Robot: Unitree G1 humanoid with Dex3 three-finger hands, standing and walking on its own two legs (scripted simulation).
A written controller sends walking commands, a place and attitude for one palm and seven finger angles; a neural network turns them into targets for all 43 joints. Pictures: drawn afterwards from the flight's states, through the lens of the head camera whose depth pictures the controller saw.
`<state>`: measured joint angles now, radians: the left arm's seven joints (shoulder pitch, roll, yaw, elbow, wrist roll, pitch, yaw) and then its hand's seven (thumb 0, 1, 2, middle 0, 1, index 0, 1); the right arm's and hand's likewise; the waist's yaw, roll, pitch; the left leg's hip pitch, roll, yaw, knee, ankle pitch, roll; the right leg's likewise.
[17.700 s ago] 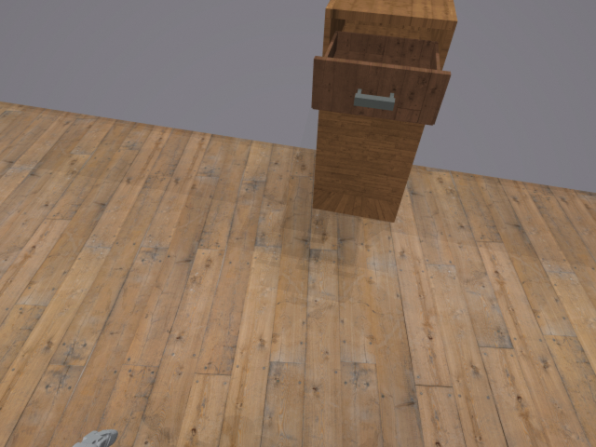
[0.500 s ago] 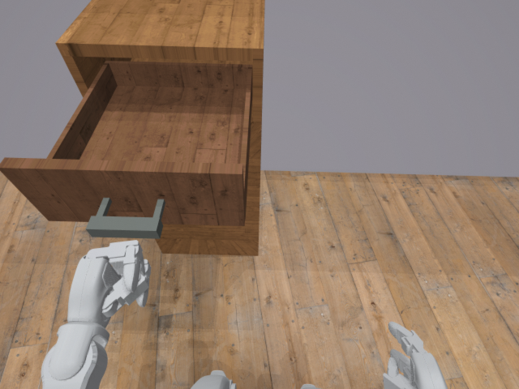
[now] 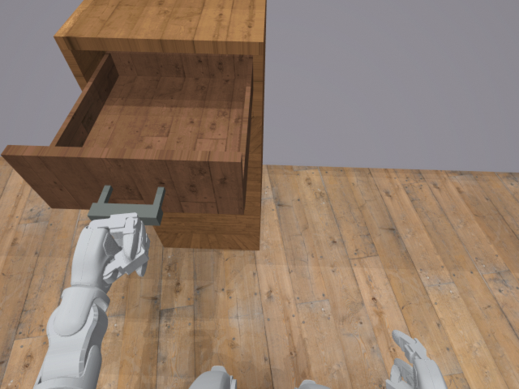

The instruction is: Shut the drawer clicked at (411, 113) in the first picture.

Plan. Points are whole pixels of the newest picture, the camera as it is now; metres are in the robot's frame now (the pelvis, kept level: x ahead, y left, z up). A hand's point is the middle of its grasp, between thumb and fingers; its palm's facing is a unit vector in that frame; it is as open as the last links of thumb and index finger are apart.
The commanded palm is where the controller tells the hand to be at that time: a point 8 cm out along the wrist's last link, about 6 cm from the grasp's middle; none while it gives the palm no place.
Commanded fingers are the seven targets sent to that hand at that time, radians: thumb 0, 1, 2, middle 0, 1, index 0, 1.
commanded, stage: push the drawer shut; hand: left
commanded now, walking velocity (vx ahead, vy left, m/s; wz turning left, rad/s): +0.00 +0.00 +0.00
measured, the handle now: (130, 203) +0.38 +0.22 +0.06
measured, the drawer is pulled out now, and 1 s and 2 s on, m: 0.28 0.15 0.02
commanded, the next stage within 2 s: none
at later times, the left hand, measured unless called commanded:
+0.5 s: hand (153, 212) +0.36 +0.18 +0.06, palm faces +0.00 -1.00 -0.03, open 3.1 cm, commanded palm +0.35 +0.23 +0.06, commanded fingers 0.00 0.90 0.90 -1.40 -1.60 -1.40 -1.60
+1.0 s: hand (160, 180) +0.43 +0.19 +0.06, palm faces +0.01 -1.00 -0.02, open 3.0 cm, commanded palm +0.42 +0.24 +0.06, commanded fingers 0.00 0.90 0.90 -1.40 -1.60 -1.40 -1.60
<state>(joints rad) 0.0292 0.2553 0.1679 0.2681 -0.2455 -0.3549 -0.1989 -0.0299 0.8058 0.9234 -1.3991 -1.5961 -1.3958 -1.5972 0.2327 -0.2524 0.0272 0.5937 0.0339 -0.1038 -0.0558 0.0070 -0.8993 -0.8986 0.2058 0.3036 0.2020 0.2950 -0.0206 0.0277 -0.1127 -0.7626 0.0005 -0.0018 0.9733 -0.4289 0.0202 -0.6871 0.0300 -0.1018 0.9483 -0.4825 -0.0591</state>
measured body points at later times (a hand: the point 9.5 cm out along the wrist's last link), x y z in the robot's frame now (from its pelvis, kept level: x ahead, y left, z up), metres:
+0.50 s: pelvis -0.01 +0.01 +0.00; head +0.05 +0.02 +0.45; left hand +0.36 +0.24 +0.06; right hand +0.10 -0.24 -0.10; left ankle +0.03 +0.11 -0.68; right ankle -0.01 -0.08 -0.68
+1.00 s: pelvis -0.01 +0.02 +0.00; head +0.07 +0.03 +0.44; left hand +0.42 +0.24 +0.06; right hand +0.06 -0.24 -0.12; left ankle +0.03 +0.11 -0.68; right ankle -0.01 -0.08 -0.68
